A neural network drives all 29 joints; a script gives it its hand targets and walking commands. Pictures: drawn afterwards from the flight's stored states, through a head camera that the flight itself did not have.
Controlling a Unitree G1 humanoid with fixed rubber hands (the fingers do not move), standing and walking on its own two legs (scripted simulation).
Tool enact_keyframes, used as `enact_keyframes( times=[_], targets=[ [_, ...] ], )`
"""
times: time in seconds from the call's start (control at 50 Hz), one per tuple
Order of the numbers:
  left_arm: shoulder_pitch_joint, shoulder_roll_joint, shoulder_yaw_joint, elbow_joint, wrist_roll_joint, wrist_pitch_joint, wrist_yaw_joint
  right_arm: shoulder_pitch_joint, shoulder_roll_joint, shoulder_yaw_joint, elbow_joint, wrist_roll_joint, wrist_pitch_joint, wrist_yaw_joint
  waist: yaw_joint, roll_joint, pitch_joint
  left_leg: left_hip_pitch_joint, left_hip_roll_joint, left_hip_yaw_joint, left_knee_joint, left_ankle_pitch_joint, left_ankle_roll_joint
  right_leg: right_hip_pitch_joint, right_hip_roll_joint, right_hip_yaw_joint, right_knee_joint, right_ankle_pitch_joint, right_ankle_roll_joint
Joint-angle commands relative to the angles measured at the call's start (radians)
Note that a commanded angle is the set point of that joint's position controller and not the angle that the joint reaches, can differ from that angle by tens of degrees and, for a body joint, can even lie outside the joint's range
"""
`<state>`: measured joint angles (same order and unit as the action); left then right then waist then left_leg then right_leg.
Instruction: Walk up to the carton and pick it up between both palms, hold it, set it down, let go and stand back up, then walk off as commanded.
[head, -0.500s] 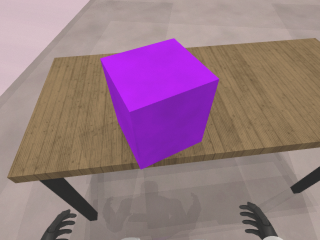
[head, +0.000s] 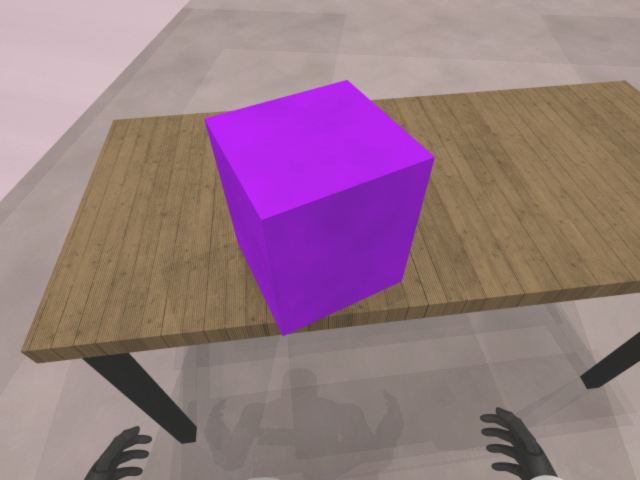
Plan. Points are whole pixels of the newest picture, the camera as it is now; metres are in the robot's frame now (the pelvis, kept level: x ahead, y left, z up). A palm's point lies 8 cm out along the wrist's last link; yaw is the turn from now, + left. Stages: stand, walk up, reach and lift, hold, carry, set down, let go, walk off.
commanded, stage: walk up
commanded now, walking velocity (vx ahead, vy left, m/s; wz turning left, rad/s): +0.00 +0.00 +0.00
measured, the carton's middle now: (314, 209) +0.45 +0.03 +0.07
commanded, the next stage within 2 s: none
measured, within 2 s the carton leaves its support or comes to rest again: neither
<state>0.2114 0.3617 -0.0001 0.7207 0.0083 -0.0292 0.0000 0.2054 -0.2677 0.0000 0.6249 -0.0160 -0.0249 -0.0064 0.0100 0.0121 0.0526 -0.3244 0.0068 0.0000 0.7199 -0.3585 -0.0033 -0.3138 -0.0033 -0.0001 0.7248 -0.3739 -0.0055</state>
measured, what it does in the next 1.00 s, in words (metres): stands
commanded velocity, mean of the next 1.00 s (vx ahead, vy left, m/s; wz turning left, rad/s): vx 0.00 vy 0.00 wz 0.00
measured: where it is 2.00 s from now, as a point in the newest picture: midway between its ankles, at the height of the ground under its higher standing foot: outside the picture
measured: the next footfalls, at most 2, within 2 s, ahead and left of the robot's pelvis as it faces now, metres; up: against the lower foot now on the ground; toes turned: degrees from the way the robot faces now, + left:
none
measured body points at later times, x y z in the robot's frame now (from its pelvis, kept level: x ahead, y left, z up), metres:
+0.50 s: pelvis -0.01 +0.00 +0.00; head +0.00 -0.01 +0.45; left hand +0.12 +0.31 -0.08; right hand +0.13 -0.25 -0.10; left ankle +0.02 +0.12 -0.72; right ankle +0.01 -0.12 -0.72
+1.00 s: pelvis -0.02 +0.01 +0.00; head +0.00 +0.00 +0.45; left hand +0.10 +0.33 -0.08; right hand +0.12 -0.25 -0.11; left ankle +0.02 +0.12 -0.72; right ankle +0.00 -0.11 -0.71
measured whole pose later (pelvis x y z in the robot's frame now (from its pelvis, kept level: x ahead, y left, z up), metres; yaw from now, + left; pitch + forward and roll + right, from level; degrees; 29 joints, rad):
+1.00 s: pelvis -0.02 +0.01 +0.00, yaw +2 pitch -3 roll +1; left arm 0.22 0.41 0.00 0.73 0.01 -0.03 0.00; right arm 0.26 -0.32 0.00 0.64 -0.02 0.00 0.02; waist 0.00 0.03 0.08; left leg -0.34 -0.04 -0.01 0.72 -0.33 0.03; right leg -0.32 -0.03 0.00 0.76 -0.44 -0.03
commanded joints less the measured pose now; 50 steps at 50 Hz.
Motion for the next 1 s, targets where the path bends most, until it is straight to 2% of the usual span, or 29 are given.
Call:
enact_keyframes(
  times=[0.0,0.04,0.06,0.1,0.14,0.18,0.26,0.28,0.32,0.38,0.42,0.48,0.5,0.54,0.58,0.62,0.64,0.7,0.72,0.76,0.78,0.8,0.82,0.84,0.86,0.9,0.92,0.96,0.98],
  targets=[
    [-0.055,0.202,0.075,-0.040,0.014,-0.046,0.004,-0.062,-0.265,-0.085,0.014,0.002,-0.036,-0.006,-0.010,0.001,-0.110,0.036,0.076,-0.094,-0.137,0.149,0.075,0.013,-0.092,0.097,-0.159,0.199,-0.076],
    [-0.050,0.200,0.077,-0.033,0.008,-0.047,0.005,-0.056,-0.257,-0.083,0.019,-0.002,-0.035,-0.001,-0.016,0.027,-0.125,0.050,0.081,-0.100,-0.149,0.153,0.082,0.006,-0.098,0.103,-0.153,0.185,-0.073],
    [-0.035,0.249,0.097,-0.045,0.012,-0.048,0.009,0.008,-0.304,-0.100,0.007,-0.024,-0.017,0.005,-0.021,0.082,-0.115,0.003,0.051,-0.117,-0.117,0.219,0.091,0.049,-0.110,0.106,-0.137,0.159,-0.077],
    [0.005,0.268,0.106,-0.045,0.018,-0.043,0.015,0.016,-0.298,-0.101,-0.002,-0.019,-0.006,0.008,-0.004,0.009,-0.119,-0.025,0.045,-0.125,-0.097,0.200,0.091,0.066,-0.134,0.124,-0.155,0.141,-0.093],
    [-0.013,0.257,0.104,-0.048,0.022,-0.042,0.016,0.013,-0.277,-0.103,0.000,-0.019,0.000,0.009,-0.012,0.002,-0.087,-0.047,0.026,-0.107,-0.076,0.164,0.082,0.044,-0.162,0.162,-0.180,0.107,-0.115],
    [-0.045,0.258,0.105,-0.058,0.023,-0.037,0.017,0.041,-0.275,-0.102,0.012,-0.023,0.001,0.011,-0.029,0.024,-0.053,-0.041,0.038,-0.134,-0.134,0.079,0.089,0.000,-0.151,0.148,-0.164,0.022,-0.110],
    [-0.027,0.217,0.089,-0.057,0.021,-0.038,0.011,0.029,-0.306,-0.106,0.009,-0.020,-0.001,0.018,-0.008,0.085,-0.054,-0.075,0.091,-0.225,-0.223,0.052,0.125,0.023,-0.068,0.052,-0.113,-0.034,-0.068],
    [-0.029,0.219,0.093,-0.055,0.021,-0.038,0.012,0.019,-0.310,-0.103,0.011,-0.022,-0.003,0.020,-0.002,0.069,-0.044,-0.094,0.092,-0.239,-0.231,0.035,0.124,0.034,-0.058,0.051,-0.116,-0.051,-0.065],
    [-0.008,0.223,0.093,-0.054,0.023,-0.042,0.012,0.009,-0.311,-0.104,-0.003,-0.025,-0.003,0.019,0.003,0.086,-0.042,-0.111,0.082,-0.224,-0.217,0.076,0.115,0.062,-0.072,0.069,-0.130,-0.010,-0.068],
    [0.009,0.250,0.100,-0.041,0.022,-0.044,0.013,0.010,-0.302,-0.101,-0.008,-0.018,-0.005,0.016,0.010,0.035,-0.055,-0.104,0.058,-0.178,-0.160,0.180,0.102,0.082,-0.110,0.103,-0.139,0.093,-0.086],
    [0.011,0.292,0.110,-0.037,0.020,-0.046,0.015,0.052,-0.297,-0.101,-0.010,-0.016,-0.003,0.016,-0.005,-0.041,-0.132,-0.055,0.026,-0.120,-0.067,0.232,0.081,0.122,-0.176,0.166,-0.168,0.150,-0.124],
    [-0.006,0.296,0.104,-0.044,0.017,-0.042,0.019,0.058,-0.285,-0.100,-0.005,-0.007,-0.001,0.011,-0.021,-0.035,-0.099,-0.033,0.008,-0.092,-0.030,0.198,0.067,0.067,-0.221,0.190,-0.183,0.201,-0.154],
    [-0.037,0.281,0.097,-0.047,0.017,-0.040,0.019,0.082,-0.283,-0.099,0.005,-0.010,0.000,0.010,-0.037,-0.032,-0.074,-0.024,0.011,-0.101,-0.070,0.188,0.076,0.036,-0.194,0.151,-0.173,0.159,-0.135],
    [-0.048,0.261,0.097,-0.055,0.017,-0.032,0.016,0.081,-0.318,-0.109,0.003,-0.017,-0.003,0.015,-0.027,-0.001,-0.051,-0.026,0.054,-0.190,-0.155,0.165,0.114,-0.016,-0.124,0.084,-0.097,0.068,-0.094],
    [-0.038,0.219,0.093,-0.057,0.013,-0.025,0.016,0.066,-0.326,-0.106,0.005,-0.016,-0.010,0.018,-0.008,0.084,-0.054,-0.058,0.134,-0.310,-0.243,0.146,0.164,0.003,-0.039,0.002,-0.009,-0.041,-0.054],
    [-0.007,0.212,0.089,-0.055,0.008,-0.029,0.015,0.029,-0.334,-0.102,0.002,-0.014,-0.011,0.016,0.013,0.119,-0.030,-0.096,0.146,-0.323,-0.258,0.188,0.167,0.029,-0.029,0.000,-0.044,-0.047,-0.044],
    [0.004,0.218,0.087,-0.054,0.014,-0.034,0.016,0.022,-0.332,-0.101,0.000,-0.016,-0.012,0.017,0.012,0.148,-0.013,-0.133,0.129,-0.307,-0.250,0.174,0.152,0.051,-0.047,0.026,-0.082,-0.030,-0.050],
    [0.015,0.281,0.104,-0.046,0.026,-0.048,0.014,0.041,-0.292,-0.094,-0.009,-0.005,-0.002,0.015,0.002,-0.063,-0.063,-0.137,0.018,-0.150,-0.089,0.146,0.071,0.113,-0.177,0.180,-0.215,0.076,-0.125],
    [0.028,0.301,0.109,-0.038,0.022,-0.048,0.015,0.043,-0.289,-0.098,-0.008,-0.002,-0.001,0.014,0.000,-0.066,-0.086,-0.094,-0.014,-0.100,-0.018,0.120,0.055,0.095,-0.238,0.244,-0.240,0.125,-0.169],
    [-0.005,0.300,0.105,-0.050,0.017,-0.042,0.020,0.078,-0.291,-0.106,0.009,-0.014,0.002,0.014,-0.024,-0.061,-0.080,-0.039,-0.021,-0.057,0.014,0.096,0.056,0.043,-0.275,0.226,-0.217,0.158,-0.195],
    [-0.038,0.300,0.105,-0.052,0.020,-0.037,0.020,0.090,-0.293,-0.111,0.016,-0.010,0.002,0.015,-0.036,-0.080,-0.069,-0.007,-0.014,-0.072,0.007,0.101,0.068,-0.004,-0.269,0.201,-0.196,0.150,-0.183],
    [-0.055,0.282,0.100,-0.068,0.019,-0.031,0.019,0.117,-0.295,-0.105,0.019,-0.016,-0.001,0.015,-0.045,-0.057,-0.053,0.010,0.003,-0.109,-0.079,0.130,0.086,-0.035,-0.213,0.145,-0.153,0.105,-0.141],
    [-0.072,0.260,0.097,-0.071,0.015,-0.024,0.018,0.107,-0.312,-0.110,0.016,-0.021,-0.004,0.016,-0.040,-0.008,-0.020,-0.015,0.047,-0.221,-0.153,0.131,0.126,-0.087,-0.140,0.081,-0.072,0.038,-0.095],
    [-0.048,0.228,0.092,-0.069,0.010,-0.019,0.017,0.096,-0.339,-0.110,0.012,-0.022,-0.011,0.015,-0.019,0.094,-0.024,-0.016,0.133,-0.347,-0.249,0.085,0.172,-0.108,-0.065,0.003,0.032,-0.091,-0.056],
    [-0.033,0.219,0.088,-0.064,0.009,-0.013,0.019,0.087,-0.355,-0.116,0.004,-0.013,-0.011,0.018,-0.015,0.134,0.026,-0.069,0.191,-0.466,-0.331,0.033,0.219,-0.119,0.002,-0.027,0.100,-0.176,-0.034],
    [-0.002,0.213,0.093,-0.050,0.008,-0.014,0.018,0.061,-0.379,-0.126,-0.011,-0.021,-0.016,0.015,-0.005,0.147,0.059,-0.105,0.232,-0.520,-0.375,0.021,0.251,-0.112,-0.005,-0.003,0.123,-0.230,-0.041],
    [0.020,0.219,0.095,-0.047,0.012,-0.018,0.019,0.045,-0.382,-0.128,-0.011,-0.026,-0.016,0.011,-0.002,0.140,0.042,-0.082,0.218,-0.485,-0.350,0.070,0.235,-0.088,-0.018,0.001,0.086,-0.188,-0.046],
    [0.072,0.198,0.090,-0.029,0.009,-0.039,0.017,0.007,-0.335,-0.104,-0.021,-0.012,-0.007,0.014,0.036,0.117,-0.011,-0.120,0.131,-0.289,-0.225,0.232,0.153,0.093,-0.025,-0.015,-0.139,0.000,-0.049],
    [0.082,0.228,0.098,-0.036,0.022,-0.050,0.021,0.020,-0.294,-0.092,-0.026,-0.007,-0.004,0.015,0.038,0.076,-0.067,-0.121,0.082,-0.235,-0.125,0.313,0.103,0.160,-0.077,0.073,-0.191,0.088,-0.074]
  ],
)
